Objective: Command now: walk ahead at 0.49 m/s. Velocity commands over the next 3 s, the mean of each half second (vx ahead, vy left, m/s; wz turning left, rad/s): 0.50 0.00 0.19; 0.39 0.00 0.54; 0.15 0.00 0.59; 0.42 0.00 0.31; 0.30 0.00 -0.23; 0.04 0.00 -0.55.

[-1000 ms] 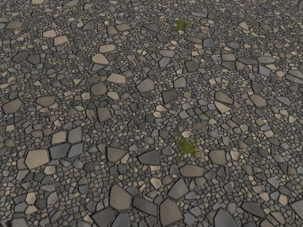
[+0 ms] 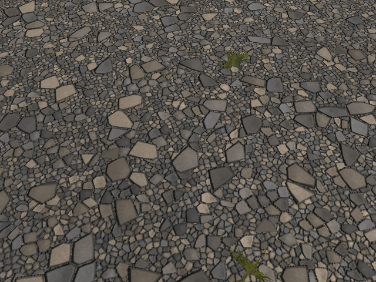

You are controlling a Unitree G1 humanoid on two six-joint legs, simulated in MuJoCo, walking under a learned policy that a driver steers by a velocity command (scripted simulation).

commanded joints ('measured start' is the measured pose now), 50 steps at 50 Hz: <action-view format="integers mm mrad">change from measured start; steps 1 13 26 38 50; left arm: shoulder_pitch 48 180 42 -201 -48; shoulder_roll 100 187 163 91 101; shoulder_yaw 29 46 18 8 21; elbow -29 97 3 -88 -86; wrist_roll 12 -7 -11 5 16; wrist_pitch -19 -15 -61 -31 31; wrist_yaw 2 25 25 22 39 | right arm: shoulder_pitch -4 -316 -43 28 17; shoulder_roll -98 -37 -139 -164 -184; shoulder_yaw -29 -4 -64 -77 -83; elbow -80 -171 -174 -155 -216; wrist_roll -7 -4 -15 -3 -5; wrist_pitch -14 -7 3 19 106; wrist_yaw -1 24 26 -24 -49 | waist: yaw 13 102 -30 -47 37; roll -94 -65 -13 56 -107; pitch -95 20 -139 -31 -192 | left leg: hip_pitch -246 -279 396 93 -320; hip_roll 109 74 200 60 -17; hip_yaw -47 23 -428 -238 -79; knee -2 -562 -886 -922 140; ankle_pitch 102 506 230 378 -145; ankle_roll -10 -36 252 170 -121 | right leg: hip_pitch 254 295 -388 -141 345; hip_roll -269 -253 -124 -48 -366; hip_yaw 355 76 138 112 377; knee -306 -379 718 65 -108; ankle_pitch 44 131 -221 260 335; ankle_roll -181 -139 43 127 -156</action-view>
